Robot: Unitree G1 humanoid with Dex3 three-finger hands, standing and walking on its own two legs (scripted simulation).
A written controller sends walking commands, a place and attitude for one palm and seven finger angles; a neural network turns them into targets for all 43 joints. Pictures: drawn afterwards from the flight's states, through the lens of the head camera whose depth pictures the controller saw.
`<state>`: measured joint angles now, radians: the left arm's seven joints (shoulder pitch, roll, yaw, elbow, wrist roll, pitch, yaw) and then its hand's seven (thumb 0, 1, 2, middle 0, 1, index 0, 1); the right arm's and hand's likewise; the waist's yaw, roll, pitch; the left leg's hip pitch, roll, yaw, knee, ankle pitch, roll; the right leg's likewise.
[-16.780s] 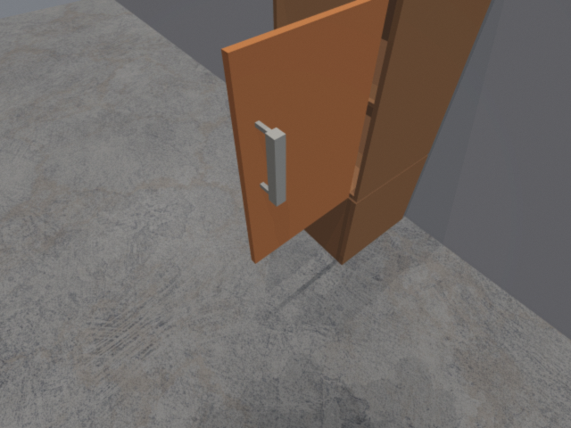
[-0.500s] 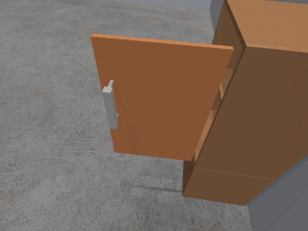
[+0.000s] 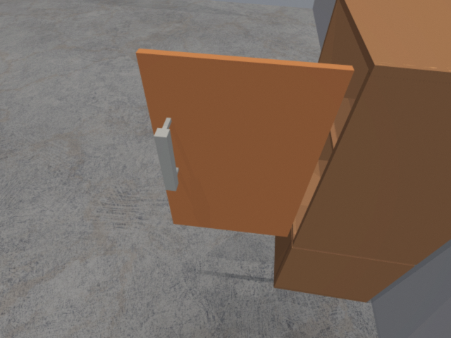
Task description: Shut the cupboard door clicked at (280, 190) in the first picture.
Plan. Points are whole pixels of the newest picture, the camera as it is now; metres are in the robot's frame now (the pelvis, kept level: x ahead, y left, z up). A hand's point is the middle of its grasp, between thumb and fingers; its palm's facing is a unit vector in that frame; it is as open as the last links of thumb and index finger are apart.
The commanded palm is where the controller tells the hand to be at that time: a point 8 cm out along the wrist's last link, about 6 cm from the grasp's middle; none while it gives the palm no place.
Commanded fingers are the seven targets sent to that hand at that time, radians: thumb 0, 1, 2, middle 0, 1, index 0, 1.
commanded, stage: come to a stop and stand still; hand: left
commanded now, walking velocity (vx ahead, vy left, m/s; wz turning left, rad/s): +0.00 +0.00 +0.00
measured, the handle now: (170, 155) +0.49 +0.16 +0.02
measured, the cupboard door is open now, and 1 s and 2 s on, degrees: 92 92 92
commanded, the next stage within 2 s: look again from close up in 1.00 s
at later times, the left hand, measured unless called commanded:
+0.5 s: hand out of the picture +0.03 +0.18 -0.17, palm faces -0.01 -0.98 -0.21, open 7.4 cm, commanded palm none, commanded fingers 0.00 0.90 0.90 -0.20 -0.30 -0.20 -0.30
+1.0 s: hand out of the picture -0.05 +0.17 -0.17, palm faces +0.01 -0.99 -0.16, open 7.4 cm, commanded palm none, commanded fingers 0.00 0.90 0.90 -0.20 -0.30 -0.20 -0.30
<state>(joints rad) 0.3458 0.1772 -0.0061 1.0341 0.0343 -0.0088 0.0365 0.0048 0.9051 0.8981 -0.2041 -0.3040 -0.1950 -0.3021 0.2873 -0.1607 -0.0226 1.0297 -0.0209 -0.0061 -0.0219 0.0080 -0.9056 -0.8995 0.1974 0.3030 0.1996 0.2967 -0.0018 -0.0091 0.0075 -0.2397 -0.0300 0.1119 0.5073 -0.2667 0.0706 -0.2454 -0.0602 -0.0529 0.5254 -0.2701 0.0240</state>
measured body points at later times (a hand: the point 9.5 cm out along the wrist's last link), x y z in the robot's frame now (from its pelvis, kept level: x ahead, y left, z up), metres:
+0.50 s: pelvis -0.01 -0.01 +0.01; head -0.01 +0.00 +0.45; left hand +0.03 +0.23 -0.15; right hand +0.04 -0.25 -0.14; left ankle +0.01 +0.07 -0.73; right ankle +0.00 -0.14 -0.73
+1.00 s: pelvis -0.02 +0.01 +0.01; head -0.01 +0.02 +0.45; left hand -0.05 +0.22 -0.16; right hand -0.04 -0.20 -0.15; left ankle +0.01 +0.07 -0.73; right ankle +0.00 -0.14 -0.73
